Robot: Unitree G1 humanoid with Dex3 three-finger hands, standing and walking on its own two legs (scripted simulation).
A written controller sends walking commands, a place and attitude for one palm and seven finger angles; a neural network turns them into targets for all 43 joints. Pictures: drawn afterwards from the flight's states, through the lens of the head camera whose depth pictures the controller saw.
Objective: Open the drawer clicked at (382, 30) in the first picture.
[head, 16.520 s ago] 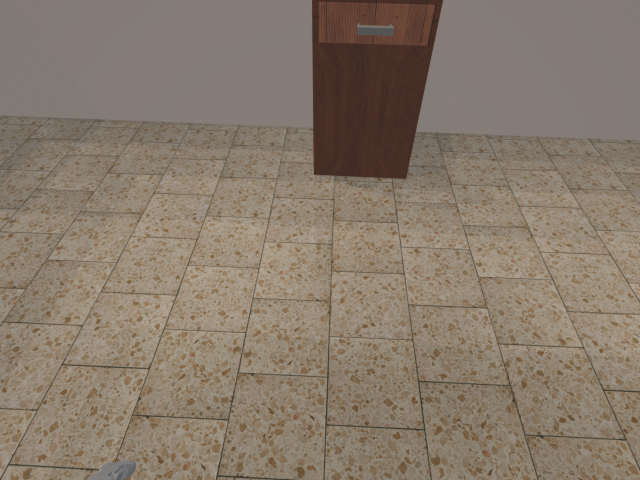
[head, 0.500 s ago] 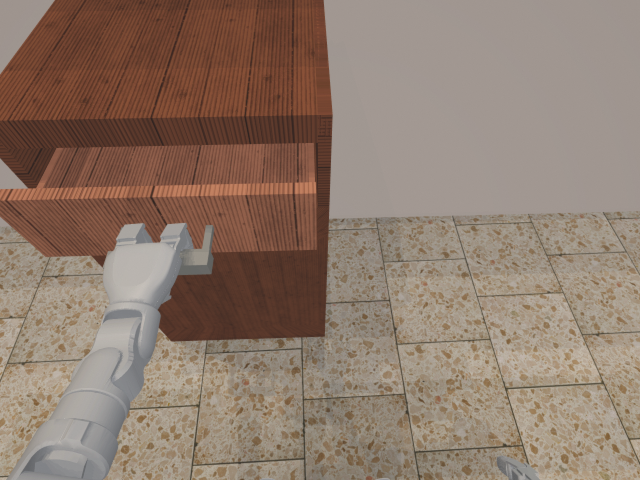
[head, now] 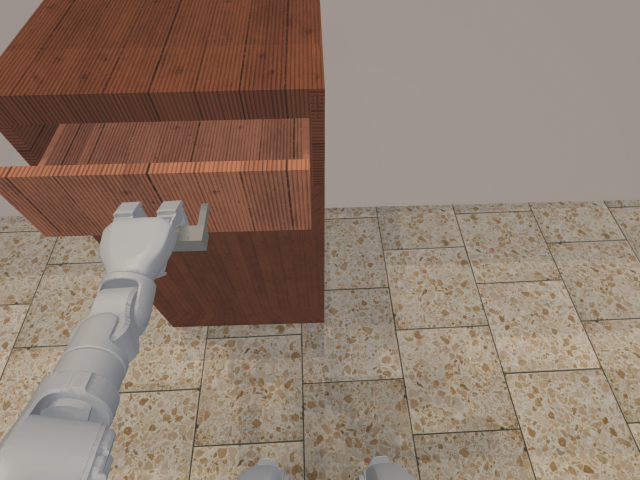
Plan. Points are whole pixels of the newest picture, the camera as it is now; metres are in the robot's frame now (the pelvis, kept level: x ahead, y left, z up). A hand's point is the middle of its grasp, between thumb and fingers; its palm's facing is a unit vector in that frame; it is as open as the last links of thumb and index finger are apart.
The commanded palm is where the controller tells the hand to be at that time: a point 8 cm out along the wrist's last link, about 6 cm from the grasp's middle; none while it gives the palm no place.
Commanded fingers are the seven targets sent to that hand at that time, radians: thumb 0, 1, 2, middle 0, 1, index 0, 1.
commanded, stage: pull the drawer open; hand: left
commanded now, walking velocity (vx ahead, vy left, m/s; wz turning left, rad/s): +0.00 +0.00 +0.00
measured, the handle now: (159, 225) +0.46 +0.23 +0.01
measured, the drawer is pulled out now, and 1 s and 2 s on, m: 0.10 0.21 0.30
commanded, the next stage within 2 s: open the thumb to release the handle in 1.74 s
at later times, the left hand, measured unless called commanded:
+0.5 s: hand (150, 291) +0.36 +0.23 -0.01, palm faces +0.01 -0.08 -1.00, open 5.8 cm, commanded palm +0.31 +0.24 +0.05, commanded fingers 0.00 0.90 0.90 -0.40 -1.35 -0.40 -1.35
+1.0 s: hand (139, 336) +0.30 +0.23 -0.01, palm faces -0.02 -0.03 -1.00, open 5.8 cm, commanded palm +0.27 +0.23 +0.05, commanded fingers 0.00 0.90 0.90 -0.40 -1.35 -0.40 -1.35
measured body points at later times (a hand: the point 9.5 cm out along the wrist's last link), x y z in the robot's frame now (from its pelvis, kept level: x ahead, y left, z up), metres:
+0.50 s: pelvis +0.02 +0.01 +0.01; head +0.08 +0.00 +0.46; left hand +0.36 +0.23 +0.04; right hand +0.11 -0.26 -0.11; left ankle +0.00 +0.12 -0.68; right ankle +0.01 -0.12 -0.68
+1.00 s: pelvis +0.02 +0.00 +0.01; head +0.07 -0.02 +0.46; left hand +0.30 +0.23 +0.05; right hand +0.23 -0.22 -0.10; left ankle +0.00 +0.12 -0.68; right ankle +0.01 -0.12 -0.68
